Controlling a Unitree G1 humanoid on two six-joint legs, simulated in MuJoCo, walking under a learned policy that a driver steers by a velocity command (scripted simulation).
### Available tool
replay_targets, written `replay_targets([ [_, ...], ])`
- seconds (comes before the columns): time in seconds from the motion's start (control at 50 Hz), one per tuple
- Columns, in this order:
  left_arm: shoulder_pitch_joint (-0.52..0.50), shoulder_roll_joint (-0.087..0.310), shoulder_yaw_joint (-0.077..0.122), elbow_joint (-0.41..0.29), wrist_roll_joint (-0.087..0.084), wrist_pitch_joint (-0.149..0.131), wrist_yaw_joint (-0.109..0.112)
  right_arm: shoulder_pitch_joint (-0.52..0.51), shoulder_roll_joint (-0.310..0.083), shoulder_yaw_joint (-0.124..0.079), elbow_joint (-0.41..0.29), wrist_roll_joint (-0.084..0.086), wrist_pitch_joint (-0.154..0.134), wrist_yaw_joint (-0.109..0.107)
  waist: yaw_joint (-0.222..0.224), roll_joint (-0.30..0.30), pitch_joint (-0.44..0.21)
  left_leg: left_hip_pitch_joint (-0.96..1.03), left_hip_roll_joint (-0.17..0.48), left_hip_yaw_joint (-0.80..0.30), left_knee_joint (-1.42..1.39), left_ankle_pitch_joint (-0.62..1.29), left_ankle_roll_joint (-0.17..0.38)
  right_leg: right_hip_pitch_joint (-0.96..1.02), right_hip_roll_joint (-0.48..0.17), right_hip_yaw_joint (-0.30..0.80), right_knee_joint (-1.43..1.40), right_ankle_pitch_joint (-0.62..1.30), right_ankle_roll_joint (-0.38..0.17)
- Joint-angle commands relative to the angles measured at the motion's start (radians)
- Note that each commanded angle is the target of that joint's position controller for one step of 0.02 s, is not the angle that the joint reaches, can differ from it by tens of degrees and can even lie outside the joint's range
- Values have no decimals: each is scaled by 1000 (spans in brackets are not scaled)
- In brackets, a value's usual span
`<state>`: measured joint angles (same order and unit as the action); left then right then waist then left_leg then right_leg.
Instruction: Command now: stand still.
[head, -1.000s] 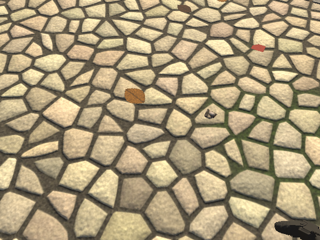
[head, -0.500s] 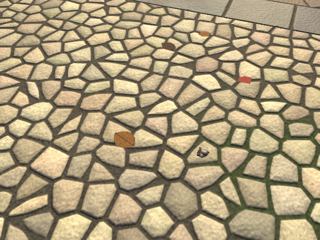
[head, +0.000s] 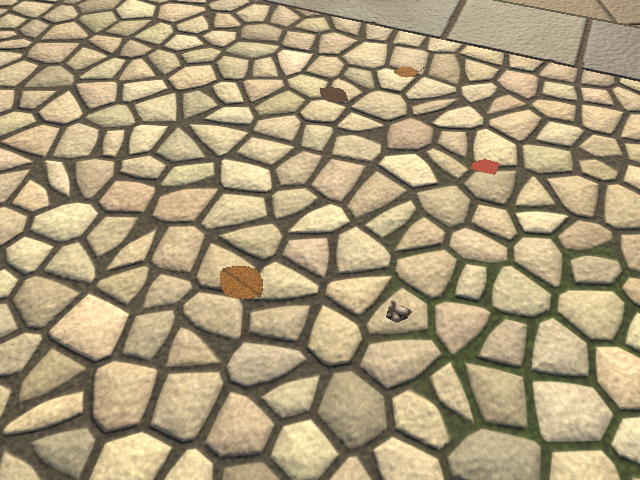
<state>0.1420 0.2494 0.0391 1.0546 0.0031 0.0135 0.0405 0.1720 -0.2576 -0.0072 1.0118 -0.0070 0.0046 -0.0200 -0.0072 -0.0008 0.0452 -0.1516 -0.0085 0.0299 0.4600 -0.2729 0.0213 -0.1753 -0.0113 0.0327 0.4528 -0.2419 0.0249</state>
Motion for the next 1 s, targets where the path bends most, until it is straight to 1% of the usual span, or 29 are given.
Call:
replay_targets([
  [0.02,3,114,19,-13,1,-6,5,10,-114,-19,-23,0,-10,-5,3,0,-32,-35,52,-53,-90,165,12,26,-26,21,-54,194,-22],
  [0.06,5,111,17,-1,1,-6,5,16,-111,-18,-15,0,-11,-5,3,0,-27,-40,52,-54,-95,149,12,22,-24,19,-58,179,-21],
  [0.08,22,100,15,12,0,-4,6,34,-106,-17,-3,0,-10,-7,4,8,-47,-33,46,-52,-108,38,17,27,-9,1,-53,85,-21],
  [0.12,20,98,16,14,-9,-6,7,46,-149,-33,0,13,-4,-13,-6,62,1,-67,72,-115,-157,-329,61,-66,45,-60,36,-191,-30],
  [0.16,-25,85,14,-17,-10,-27,1,102,-202,-53,6,23,-12,-16,-31,164,65,-73,239,-346,-288,-580,156,-213,46,-93,217,-225,-38],
  [0.18,-35,84,14,-27,-15,-42,-7,114,-219,-63,8,26,-22,-19,-35,187,95,-89,322,-450,-338,-591,206,-262,4,-64,320,-204,-49],
  [0.22,-46,91,20,-37,-29,-64,-23,117,-195,-64,-1,20,-47,-15,-32,153,119,-25,375,-502,-356,-480,236,-393,-57,-11,450,-285,-69],
  [0.28,-35,81,23,-35,-34,-91,-37,69,-184,-67,-28,41,-59,-9,-4,105,79,-9,290,-329,-318,-283,169,-295,-70,-39,244,-221,-82],
  [0.32,76,60,27,18,-28,-97,-41,39,-196,-72,-36,49,-49,-3,54,95,28,-142,204,-192,-242,-213,143,-15,5,-136,58,-11,-65],
  [0.34,161,64,35,57,-26,-92,-41,50,-180,-68,-37,45,-46,0,78,82,3,-208,172,-159,-178,-205,133,111,42,-157,37,30,-52],
  [0.36,239,76,41,80,-26,-87,-39,44,-140,-55,-41,39,-48,4,109,36,-12,-273,135,-114,-64,-162,107,208,21,-110,3,7,-60],
  [0.38,342,142,56,87,-23,-88,-30,24,-60,-31,-60,20,-54,14,143,-175,-46,-391,46,2,283,-142,34,300,-180,187,-135,-133,-126],
  [0.4,425,251,69,94,-16,-99,-43,5,-32,-27,-114,25,-72,9,145,-328,-73,-597,-56,-7,548,-316,12,364,-376,623,-294,-332,-289],
  [0.42,348,210,52,82,-5,-119,-48,-17,-86,-38,-124,57,-86,8,106,-197,-6,-685,21,-106,713,-296,33,292,-417,684,-315,-492,-330],
  [0.44,259,150,34,47,-9,-133,-52,-26,-114,-44,-126,68,-98,16,75,-136,57,-737,70,-125,744,-176,55,255,-372,574,-317,-472,-286],
  [0.5,181,84,8,10,-7,-134,-59,-12,-127,-62,-102,33,-107,22,32,-90,60,-644,137,-92,616,50,48,183,-250,276,-330,-92,-184],
  [0.54,241,87,5,22,-1,-128,-49,-35,-93,-59,-106,26,-100,31,41,-84,44,-608,131,-53,540,117,18,186,-214,170,-332,119,-189],
  [0.62,263,120,10,17,8,-120,-22,-168,-36,-42,-157,35,-83,39,66,-76,68,-566,104,-20,305,265,-9,137,-186,17,-365,237,-182],
  [0.74,320,123,18,25,-5,-111,-17,-310,-29,-30,-229,40,-83,76,82,-60,109,-512,67,9,121,324,54,228,-236,-109,-356,345,-165],
  [0.8,282,163,33,-3,-2,-93,-10,-262,-73,-51,-242,34,-87,93,18,-96,28,-392,-1,71,127,207,108,324,-259,-157,-177,839,-138],
  [0.84,253,179,37,-32,7,-71,-2,-5,-152,-99,-180,39,-78,90,-116,-114,-131,-70,-79,104,107,182,157,272,-226,-199,180,1058,-100],
  [0.86,254,176,30,-60,14,-75,0,150,-217,-129,-153,36,-68,75,-177,-41,-220,237,26,-94,98,135,209,17,-193,-193,469,815,-68],
  [0.88,359,15,-20,-102,24,-107,-29,206,-291,-139,-151,32,-65,67,-75,230,-368,595,315,-696,-11,-116,419,-429,33,-129,881,-112,-1],
  [0.9,256,80,-6,-112,-16,-158,-45,218,-215,-118,-145,25,-66,59,-126,166,-408,613,340,-879,-177,-178,411,-551,54,72,1020,-284,-30],
  [0.92,152,144,13,-158,-52,-185,-50,161,-175,-108,-149,22,-78,54,-121,144,-247,502,307,-721,-196,-94,351,-640,-7,85,1009,-213,-60],
  [0.94,109,154,14,-174,-47,-197,-41,79,-147,-98,-173,22,-91,57,-78,19,-171,336,265,-593,-207,36,317,-594,-56,81,923,-127,-71],
  [0.96,97,154,26,-173,-27,-194,-29,14,-123,-90,-192,15,-98,61,-32,-44,-108,178,227,-500,-227,149,299,-529,-81,70,839,-90,-63],
  [0.98,121,154,32,-180,-15,-181,-24,-20,-116,-86,-206,4,-103,58,9,-17,-95,69,203,-448,-245,230,300,-446,-104,81,792,-80,-53],
  [1.0,137,142,36,-187,-8,-166,-23,-33,-112,-84,-212,7,-101,56,32,-7,-80,7,186,-418,-261,255,299,-410,-114,81,741,-87,-39],
])
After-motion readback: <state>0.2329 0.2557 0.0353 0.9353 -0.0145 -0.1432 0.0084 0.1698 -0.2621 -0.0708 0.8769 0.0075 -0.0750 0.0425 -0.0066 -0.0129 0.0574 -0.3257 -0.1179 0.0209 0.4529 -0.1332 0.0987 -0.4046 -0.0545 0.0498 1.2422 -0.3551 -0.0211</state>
